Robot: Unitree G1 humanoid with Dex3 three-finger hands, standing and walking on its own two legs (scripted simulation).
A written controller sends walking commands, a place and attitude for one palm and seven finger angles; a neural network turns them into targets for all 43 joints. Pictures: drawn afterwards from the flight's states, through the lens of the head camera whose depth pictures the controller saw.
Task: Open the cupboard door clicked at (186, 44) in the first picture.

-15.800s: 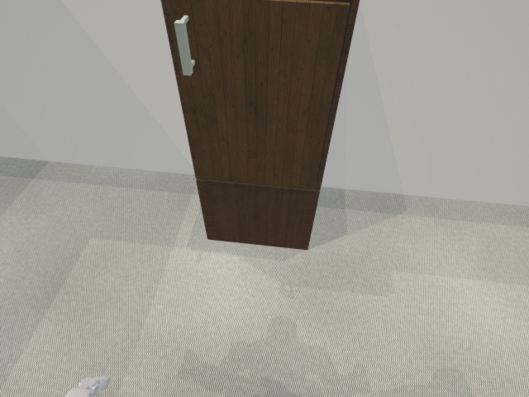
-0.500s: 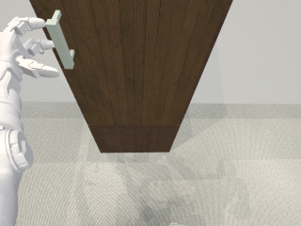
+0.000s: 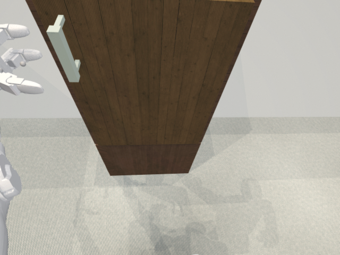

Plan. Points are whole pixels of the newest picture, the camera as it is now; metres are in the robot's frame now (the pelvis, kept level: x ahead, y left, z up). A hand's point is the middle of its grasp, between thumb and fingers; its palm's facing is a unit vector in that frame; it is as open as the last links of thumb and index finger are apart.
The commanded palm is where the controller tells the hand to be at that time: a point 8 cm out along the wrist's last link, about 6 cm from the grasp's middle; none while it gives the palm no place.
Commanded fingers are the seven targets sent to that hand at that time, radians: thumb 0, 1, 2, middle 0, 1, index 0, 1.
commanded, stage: move the hooked fingers beside the handle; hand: left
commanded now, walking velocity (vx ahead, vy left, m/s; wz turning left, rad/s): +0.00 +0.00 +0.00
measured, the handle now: (67, 50) +0.53 +0.19 +0.16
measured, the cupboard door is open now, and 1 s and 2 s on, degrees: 0 0 0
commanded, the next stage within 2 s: slide the fingers in behind the handle in 0.96 s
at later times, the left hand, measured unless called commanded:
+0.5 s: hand (27, 63) +0.48 +0.25 +0.17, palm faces -0.01 -1.00 +0.00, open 14.0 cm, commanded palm +0.46 +0.30 +0.16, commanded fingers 0.00 -0.50 0.30 -0.30 -1.20 -0.30 -1.20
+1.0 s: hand (27, 64) +0.48 +0.26 +0.17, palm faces -0.02 -1.00 +0.01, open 14.0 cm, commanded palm +0.46 +0.30 +0.16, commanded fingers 0.00 -0.50 0.30 -0.30 -1.20 -0.30 -1.20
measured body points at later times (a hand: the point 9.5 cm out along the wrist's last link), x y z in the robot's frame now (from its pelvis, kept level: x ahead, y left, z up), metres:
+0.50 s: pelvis -0.01 +0.00 +0.00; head +0.07 +0.01 +0.44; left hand +0.47 +0.31 +0.18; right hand +0.00 -0.28 -0.11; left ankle -0.03 +0.10 -0.72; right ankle -0.02 -0.13 -0.72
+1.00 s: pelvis +0.00 +0.00 +0.00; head +0.07 +0.01 +0.44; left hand +0.48 +0.31 +0.17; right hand -0.02 -0.28 -0.11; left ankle -0.03 +0.10 -0.72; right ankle -0.02 -0.13 -0.72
